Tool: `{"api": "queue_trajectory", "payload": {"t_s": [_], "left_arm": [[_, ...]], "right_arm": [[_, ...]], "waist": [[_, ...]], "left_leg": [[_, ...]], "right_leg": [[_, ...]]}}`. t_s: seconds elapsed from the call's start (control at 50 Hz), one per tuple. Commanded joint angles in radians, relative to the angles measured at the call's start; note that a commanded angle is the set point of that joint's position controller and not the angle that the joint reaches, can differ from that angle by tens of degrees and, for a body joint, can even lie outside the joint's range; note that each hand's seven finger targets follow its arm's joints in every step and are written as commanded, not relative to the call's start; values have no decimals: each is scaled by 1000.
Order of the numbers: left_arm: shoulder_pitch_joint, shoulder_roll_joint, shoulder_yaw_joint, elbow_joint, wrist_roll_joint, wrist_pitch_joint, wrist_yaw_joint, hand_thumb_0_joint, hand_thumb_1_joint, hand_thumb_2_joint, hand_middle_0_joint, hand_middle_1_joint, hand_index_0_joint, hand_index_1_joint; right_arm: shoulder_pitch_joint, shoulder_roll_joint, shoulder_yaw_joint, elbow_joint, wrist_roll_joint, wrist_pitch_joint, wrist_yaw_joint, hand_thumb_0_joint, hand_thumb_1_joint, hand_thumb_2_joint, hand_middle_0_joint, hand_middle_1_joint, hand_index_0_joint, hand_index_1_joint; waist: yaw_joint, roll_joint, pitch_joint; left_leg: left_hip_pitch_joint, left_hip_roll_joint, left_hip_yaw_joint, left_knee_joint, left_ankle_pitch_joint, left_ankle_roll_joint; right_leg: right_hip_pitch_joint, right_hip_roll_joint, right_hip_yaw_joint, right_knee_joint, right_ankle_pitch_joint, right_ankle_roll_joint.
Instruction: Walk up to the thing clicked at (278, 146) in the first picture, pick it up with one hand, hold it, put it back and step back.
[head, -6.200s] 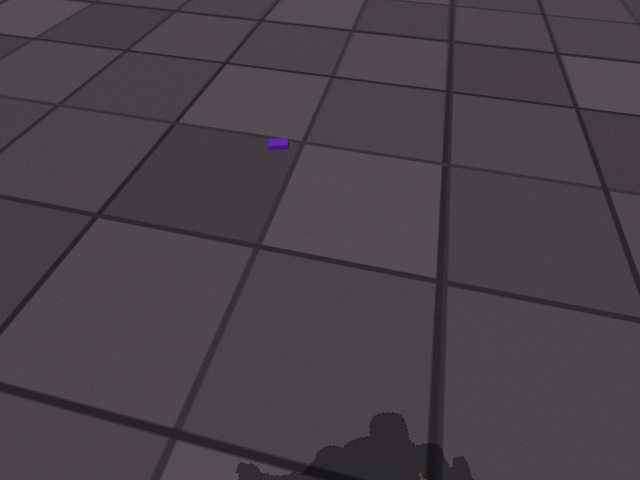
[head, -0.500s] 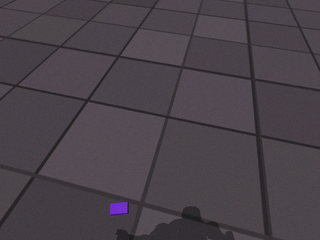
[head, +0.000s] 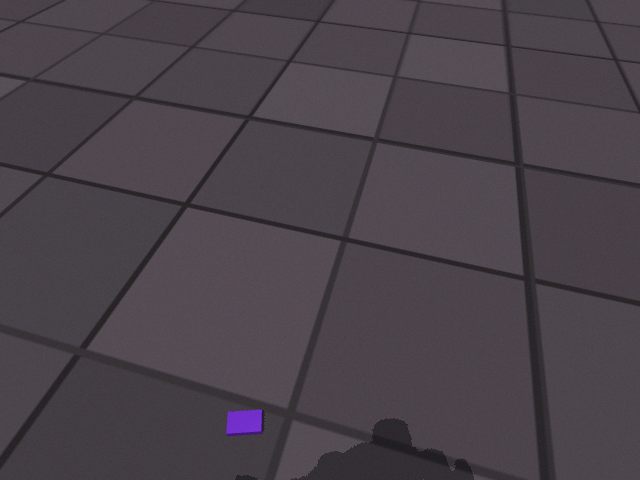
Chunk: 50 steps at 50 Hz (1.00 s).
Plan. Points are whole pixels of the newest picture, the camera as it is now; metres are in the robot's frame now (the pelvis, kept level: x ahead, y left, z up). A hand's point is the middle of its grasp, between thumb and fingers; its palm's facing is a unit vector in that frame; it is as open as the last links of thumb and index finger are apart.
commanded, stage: stand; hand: left
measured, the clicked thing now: (244, 422) +0.42 +0.21 -0.77
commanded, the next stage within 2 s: none
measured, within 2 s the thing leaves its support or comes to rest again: neither
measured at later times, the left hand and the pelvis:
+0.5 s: hand out of the picture +0.10 +0.25 -0.15, palm faces -0.02 -0.94 -0.34, open 7.4 cm; pelvis +0.02 +0.00 +0.00, yaw +0 degrees
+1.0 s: hand out of the picture +0.09 +0.25 -0.16, palm faces -0.02 -0.94 -0.34, open 7.4 cm; pelvis +0.02 +0.00 +0.00, yaw +0 degrees
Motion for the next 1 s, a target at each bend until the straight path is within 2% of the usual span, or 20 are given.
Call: {"api": "queue_trajectory", "payload": {"t_s": [0.0, 0.06, 0.08, 0.28, 0.44, 0.56, 0.6, 0.72, 0.76, 0.84, 0.98], "left_arm": [[-48, 215, 33, -64, 1, -24, 14, 0, 900, 900, -200, -300, -200, -300], [-43, 218, 35, -68, -3, -27, 16, 0, 900, 900, -200, -300, -200, -300], [-48, 217, 35, -69, -6, -26, 15, 0, 900, 900, -200, -300, -200, -300], [-39, 214, 36, -70, -4, -19, 18, 0, 900, 900, -200, -300, -200, -300], [-53, 219, 38, -76, -3, -18, 17, 0, 900, 900, -200, -300, -200, -300], [-54, 220, 37, -81, -2, -22, 18, 0, 900, 900, -200, -300, -200, -300], [-54, 225, 39, -83, -5, -23, 19, 0, 900, 900, -200, -300, -200, -300], [-46, 213, 36, -83, -3, -19, 19, 0, 900, 900, -200, -300, -200, -300], [-52, 219, 38, -82, -6, -18, 19, 0, 900, 900, -200, -300, -200, -300], [-42, 216, 37, -79, -2, -16, 19, 0, 900, 900, -200, -300, -200, -300], [-36, 214, 36, -87, -2, -19, 18, 0, 900, 900, -200, -300, -200, -300]], "right_arm": [[-49, -214, -33, -63, 6, -23, -17, 0, -900, -900, 200, 300, 200, 300], [-35, -215, -33, -60, 5, -26, -19, 0, -900, -900, 200, 300, 200, 300], [-35, -215, -30, -59, 6, -26, -20, 0, -900, -900, 200, 300, 200, 300], [-38, -220, -28, -62, 7, -24, -25, 0, -900, -900, 200, 300, 200, 300], [-32, -219, -27, -67, 6, -21, -25, 0, -900, -900, 200, 300, 200, 300], [-27, -217, -28, -72, 6, -21, -25, 0, -900, -900, 200, 300, 200, 300], [-33, -215, -27, -73, 6, -23, -25, 0, -900, -900, 200, 300, 200, 300], [-33, -218, -26, -75, 7, -22, -27, 0, -900, -900, 200, 300, 200, 300], [-26, -214, -24, -73, 7, -24, -27, 0, -900, -900, 200, 300, 200, 300], [-37, -220, -27, -76, 7, -21, -27, 0, -900, -900, 200, 300, 200, 300], [-28, -226, -30, -80, 6, -22, -27, 0, -900, -900, 200, 300, 200, 300]], "waist": [[-7, -3, -68], [-9, 0, -96], [-8, 11, -88], [-1, -1, -81], [-4, -1, -60], [-9, -7, -84], [-4, 1, -96], [-1, 7, -88], [-4, 6, -77], [1, -1, -59], [0, 8, -66]], "left_leg": [[30, 127, -114, -57, 48, 19], [62, 132, -106, -38, 158, 18], [50, 127, -102, -40, 165, 15], [63, 136, -106, -45, 182, 11], [49, 130, -102, -57, 130, 9], [65, 133, -97, -42, 165, 13], [81, 138, -96, -39, 210, 12], [85, 139, -90, -39, 213, 16], [80, 137, -92, -49, 213, 12], [74, 138, -100, -58, 143, 14], [78, 135, -91, -52, 158, 17]], "right_leg": [[6, -108, 100, -72, 40, -32], [28, -112, 100, -63, 120, -32], [36, -112, 99, -64, 131, -32], [45, -104, 85, -61, 128, -29], [40, -106, 90, -78, 91, -31], [57, -112, 96, -79, 146, -32], [66, -113, 94, -67, 181, -33], [71, -112, 89, -72, 189, -32], [65, -109, 89, -70, 173, -34], [47, -104, 87, -81, 96, -31], [46, -109, 93, -83, 129, -34]]}}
